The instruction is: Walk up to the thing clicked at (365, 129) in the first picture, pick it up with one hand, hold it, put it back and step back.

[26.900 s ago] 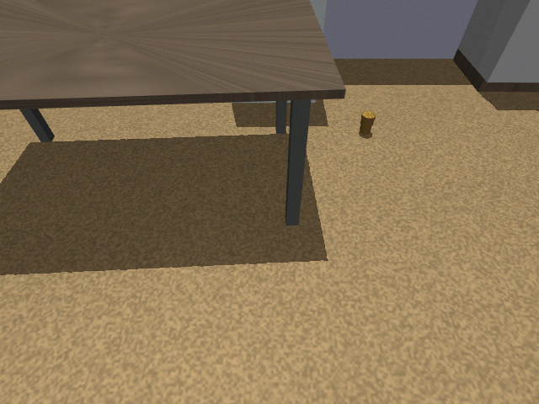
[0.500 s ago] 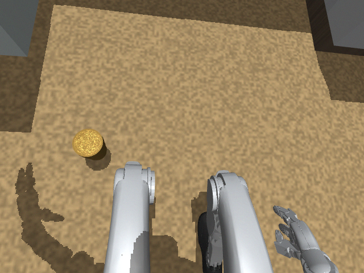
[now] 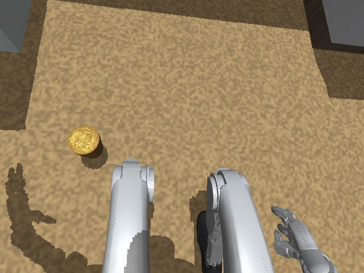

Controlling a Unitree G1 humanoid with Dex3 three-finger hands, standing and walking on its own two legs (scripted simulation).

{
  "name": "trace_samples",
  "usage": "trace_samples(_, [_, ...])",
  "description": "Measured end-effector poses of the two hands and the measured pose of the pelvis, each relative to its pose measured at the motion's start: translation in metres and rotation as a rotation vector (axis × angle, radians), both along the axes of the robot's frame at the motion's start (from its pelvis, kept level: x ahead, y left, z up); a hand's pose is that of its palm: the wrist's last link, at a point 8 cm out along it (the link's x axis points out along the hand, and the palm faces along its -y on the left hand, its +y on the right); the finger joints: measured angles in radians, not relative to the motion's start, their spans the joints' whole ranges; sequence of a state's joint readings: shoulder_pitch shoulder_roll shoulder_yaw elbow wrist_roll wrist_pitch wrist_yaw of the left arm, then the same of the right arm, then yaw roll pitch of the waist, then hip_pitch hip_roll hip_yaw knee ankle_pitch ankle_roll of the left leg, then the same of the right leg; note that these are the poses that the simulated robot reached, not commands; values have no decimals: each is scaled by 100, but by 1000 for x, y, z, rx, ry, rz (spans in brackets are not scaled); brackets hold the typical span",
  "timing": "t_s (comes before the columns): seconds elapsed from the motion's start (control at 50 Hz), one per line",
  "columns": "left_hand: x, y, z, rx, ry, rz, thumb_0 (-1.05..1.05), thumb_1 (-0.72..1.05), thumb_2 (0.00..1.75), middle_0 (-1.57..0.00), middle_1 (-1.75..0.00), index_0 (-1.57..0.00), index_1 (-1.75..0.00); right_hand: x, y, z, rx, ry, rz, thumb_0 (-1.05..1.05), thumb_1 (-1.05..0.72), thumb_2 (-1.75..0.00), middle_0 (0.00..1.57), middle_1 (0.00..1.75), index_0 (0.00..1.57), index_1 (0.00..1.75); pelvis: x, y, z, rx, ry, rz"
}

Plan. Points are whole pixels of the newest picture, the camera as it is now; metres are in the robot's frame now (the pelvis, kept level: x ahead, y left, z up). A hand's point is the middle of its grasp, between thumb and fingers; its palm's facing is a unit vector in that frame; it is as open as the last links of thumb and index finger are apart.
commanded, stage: go down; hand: left
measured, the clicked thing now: (89, 145) +0.40 +0.31 -0.31
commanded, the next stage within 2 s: approach in 0.38 s
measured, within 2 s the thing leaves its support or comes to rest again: neither
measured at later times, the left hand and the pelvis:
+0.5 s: hand out of the picture +0.27 +0.47 -0.04, palm faces +0.27 -0.90 -0.33, open 17.6 cm; pelvis +0.00 +0.00 -0.01, yaw -1 degrees
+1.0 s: hand (35, 154) +0.33 +0.39 -0.19, palm faces +0.24 -0.97 -0.01, open 16.6 cm; pelvis +0.00 +0.01 -0.08, yaw -5 degrees
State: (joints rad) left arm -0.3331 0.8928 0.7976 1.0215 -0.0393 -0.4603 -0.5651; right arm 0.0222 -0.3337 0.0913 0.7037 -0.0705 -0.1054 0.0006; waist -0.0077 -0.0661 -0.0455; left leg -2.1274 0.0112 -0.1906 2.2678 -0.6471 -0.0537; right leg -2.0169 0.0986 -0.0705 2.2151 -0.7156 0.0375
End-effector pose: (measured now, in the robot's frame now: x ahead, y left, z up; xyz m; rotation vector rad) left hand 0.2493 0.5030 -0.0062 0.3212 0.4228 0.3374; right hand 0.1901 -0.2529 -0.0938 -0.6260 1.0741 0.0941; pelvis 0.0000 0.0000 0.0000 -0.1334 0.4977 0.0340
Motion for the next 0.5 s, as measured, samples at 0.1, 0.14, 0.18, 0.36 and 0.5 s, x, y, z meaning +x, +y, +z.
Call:
trace_samples(0.1, [-1, 3, -2, -1, -14, 3, -1, -58, 13, -3, -14, -5, -12, 1, 0, -2, -6, -2, 6, 1, -84, -88, 21, 30, 20, 30, 0, 0, -3, -3, -5, -2])
trace_samples(0.14, [-2, 4, -2, -2, -17, 5, -1, -58, 12, -3, -13, -5, -12, 1, 0, -2, -8, -2, 9, 1, -85, -88, 21, 30, 20, 30, 0, 0, -4, -4, -6, -2])
trace_samples(0.18, [-4, 6, -3, -5, -20, 7, -2, -59, 12, -3, -13, -5, -12, 2, 0, -2, -10, -4, 12, 1, -85, -88, 21, 30, 20, 30, 0, 1, -5, -5, -7, -2])
trace_samples(0.36, [-8, 7, -10, -22, -26, 6, -2, -59, 10, -3, -12, -5, -11, 7, 2, -5, -14, -11, 29, 1, -85, -88, 21, 30, 20, 30, 0, 2, -9, -9, -10, -4])
trace_samples(0.5, [-9, 9, -14, -29, -51, 4, -2, -59, 8, -4, -10, -5, -9, 12, 5, -7, -20, -19, 41, 1, -85, -88, 21, 30, 20, 30, 1, 3, -12, -12, -13, -6])
